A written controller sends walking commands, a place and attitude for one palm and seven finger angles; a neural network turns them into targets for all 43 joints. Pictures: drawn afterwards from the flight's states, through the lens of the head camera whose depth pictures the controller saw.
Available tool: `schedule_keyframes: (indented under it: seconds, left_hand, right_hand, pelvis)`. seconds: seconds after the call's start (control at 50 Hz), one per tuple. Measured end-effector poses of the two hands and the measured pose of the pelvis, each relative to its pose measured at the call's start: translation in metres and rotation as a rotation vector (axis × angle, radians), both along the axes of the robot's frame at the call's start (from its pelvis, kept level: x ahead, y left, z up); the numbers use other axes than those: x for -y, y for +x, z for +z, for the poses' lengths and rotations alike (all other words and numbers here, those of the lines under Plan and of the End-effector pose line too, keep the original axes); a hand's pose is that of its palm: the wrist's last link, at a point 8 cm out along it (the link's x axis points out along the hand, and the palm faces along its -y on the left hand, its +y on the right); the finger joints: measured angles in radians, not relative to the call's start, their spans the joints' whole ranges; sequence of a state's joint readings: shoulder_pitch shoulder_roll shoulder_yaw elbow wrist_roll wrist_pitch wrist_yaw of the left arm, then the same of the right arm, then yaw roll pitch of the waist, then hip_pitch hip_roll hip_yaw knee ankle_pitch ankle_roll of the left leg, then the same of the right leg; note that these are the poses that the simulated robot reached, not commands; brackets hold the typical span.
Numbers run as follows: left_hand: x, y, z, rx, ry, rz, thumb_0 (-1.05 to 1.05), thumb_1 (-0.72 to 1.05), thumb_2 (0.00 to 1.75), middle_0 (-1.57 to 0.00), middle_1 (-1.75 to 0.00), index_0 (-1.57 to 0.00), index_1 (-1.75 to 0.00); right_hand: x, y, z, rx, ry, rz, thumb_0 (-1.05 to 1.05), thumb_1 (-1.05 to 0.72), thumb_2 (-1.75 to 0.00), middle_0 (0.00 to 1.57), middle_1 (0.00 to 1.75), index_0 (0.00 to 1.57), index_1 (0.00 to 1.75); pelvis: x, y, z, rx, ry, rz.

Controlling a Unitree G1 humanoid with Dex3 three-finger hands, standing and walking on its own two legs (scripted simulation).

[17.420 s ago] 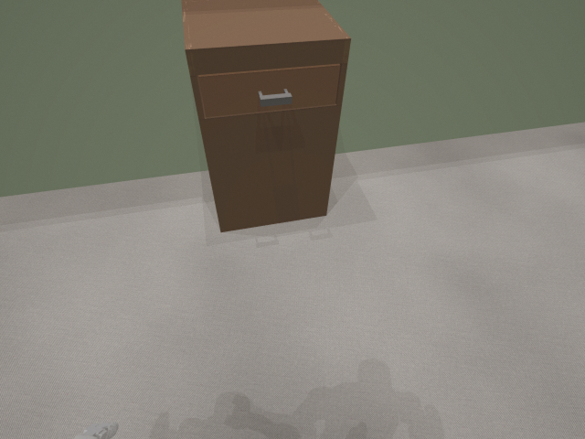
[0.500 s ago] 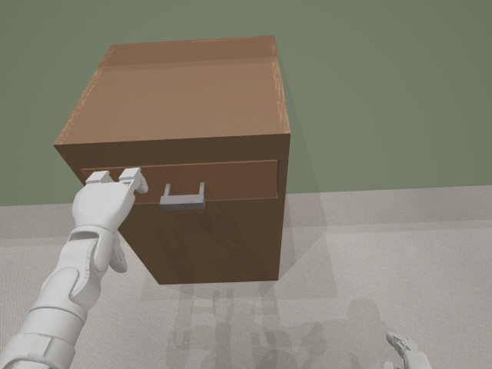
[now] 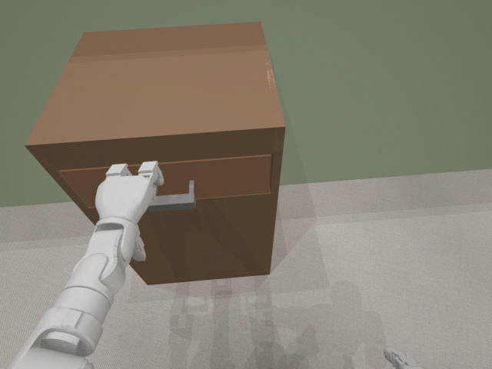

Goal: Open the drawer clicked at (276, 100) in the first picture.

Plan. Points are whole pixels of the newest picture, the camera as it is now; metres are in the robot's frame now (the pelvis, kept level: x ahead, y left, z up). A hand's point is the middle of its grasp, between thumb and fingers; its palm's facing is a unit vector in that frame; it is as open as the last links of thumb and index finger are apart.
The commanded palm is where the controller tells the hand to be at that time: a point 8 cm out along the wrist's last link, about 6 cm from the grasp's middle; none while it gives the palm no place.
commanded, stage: move the hooked fingers above the handle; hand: left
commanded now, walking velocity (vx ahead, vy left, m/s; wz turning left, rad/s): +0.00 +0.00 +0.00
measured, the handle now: (172, 194) +0.48 +0.20 -0.08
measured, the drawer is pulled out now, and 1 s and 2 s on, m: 0.00 0.00 0.00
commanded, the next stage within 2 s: none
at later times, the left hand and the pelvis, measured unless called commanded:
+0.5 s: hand (161, 196) +0.43 +0.20 -0.02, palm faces +0.01 -0.03 -1.00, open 13.8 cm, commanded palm +0.41 +0.21 +0.03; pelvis -0.01 +0.01 -0.02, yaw -1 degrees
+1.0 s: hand (157, 200) +0.43 +0.21 -0.03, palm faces -0.02 -0.02 -1.00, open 13.8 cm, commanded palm +0.41 +0.21 +0.03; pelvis -0.02 +0.00 -0.02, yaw -1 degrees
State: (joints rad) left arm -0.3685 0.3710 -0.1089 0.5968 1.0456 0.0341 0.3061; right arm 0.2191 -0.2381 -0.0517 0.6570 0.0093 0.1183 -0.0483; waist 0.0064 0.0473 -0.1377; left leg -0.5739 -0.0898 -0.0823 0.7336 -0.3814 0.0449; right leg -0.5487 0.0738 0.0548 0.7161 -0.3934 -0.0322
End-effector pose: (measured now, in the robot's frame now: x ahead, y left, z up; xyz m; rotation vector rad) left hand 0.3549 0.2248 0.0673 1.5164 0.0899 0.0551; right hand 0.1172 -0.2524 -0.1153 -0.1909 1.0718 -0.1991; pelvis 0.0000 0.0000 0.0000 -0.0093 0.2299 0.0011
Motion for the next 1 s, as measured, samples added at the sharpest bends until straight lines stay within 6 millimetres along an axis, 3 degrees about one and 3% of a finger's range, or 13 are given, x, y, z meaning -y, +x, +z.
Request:
schedule_keyframes:
  seconds: [0.12, 0.28, 0.44, 0.62, 0.78, 1.0]
  left_hand:
    - [0.005, 0.018, -0.004, 0.053, 0.02, -0.015, 0.0, -0.49, 0.3, -0.32, -1.2, -0.32, -1.2]
    - [0.003, 0.032, -0.021, -0.009, 0.034, 0.045, 0.0, -0.49, 0.3, -0.32, -1.2, -0.32, -1.2]
    - [0.022, 0.048, -0.031, 0.004, 0.011, -0.029, 0.0, -0.49, 0.3, -0.32, -1.2, -0.32, -1.2]
    - [0.022, 0.062, -0.038, 0.046, 0.041, 0.033, 0.0, -0.49, 0.3, -0.34, -1.23, -0.34, -1.22]
    - [0.022, 0.059, -0.035, -0.029, 0.033, 0.069, 0.0, -0.49, 0.3, -0.33, -1.22, -0.33, -1.22]
    - [0.016, 0.051, -0.039, -0.001, 0.035, 0.021, 0.0, -0.49, 0.3, -0.32, -1.2, -0.32, -1.2]
  right_hand:
    - [-0.007, -0.017, -0.008, -0.035, 0.011, -0.013, 0.01, -0.91, -0.9, 0.2, 0.3, 0.2, 0.3]
    - [-0.012, -0.053, -0.018, -0.121, 0.028, -0.05, 0.01, -0.91, -0.9, 0.2, 0.3, 0.2, 0.3]
    - [-0.005, -0.088, -0.02, -0.185, -0.004, -0.089, 0.01, -0.91, -0.9, 0.2, 0.3, 0.2, 0.3]
    - [0.003, -0.116, -0.029, -0.245, -0.008, -0.114, 0.01, -0.91, -0.9, 0.2, 0.3, 0.2, 0.3]
    - [0.002, -0.119, -0.023, -0.226, 0.01, -0.138, 0.01, -0.91, -0.9, 0.2, 0.3, 0.2, 0.3]
    - [0.009, -0.101, -0.022, -0.181, -0.012, -0.102, 0.01, -0.91, -0.9, 0.2, 0.3, 0.2, 0.3]
  pelvis:
    - [-0.007, -0.004, -0.006, -0.028, -0.006, -0.005]
    - [-0.012, -0.008, -0.009, -0.058, -0.012, -0.01]
    - [-0.012, -0.012, -0.016, -0.088, -0.018, -0.012]
    - [-0.01, -0.019, -0.024, -0.132, -0.022, -0.021]
    - [-0.006, -0.018, -0.018, -0.11, -0.017, -0.03]
    - [-0.002, -0.019, -0.02, -0.114, -0.017, -0.02]
